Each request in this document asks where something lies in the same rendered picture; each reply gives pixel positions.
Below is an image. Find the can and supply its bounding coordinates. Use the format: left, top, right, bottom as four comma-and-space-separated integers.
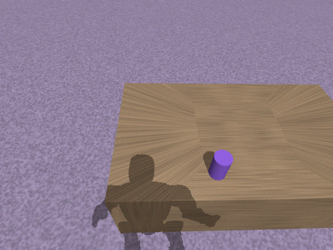
208, 149, 233, 180

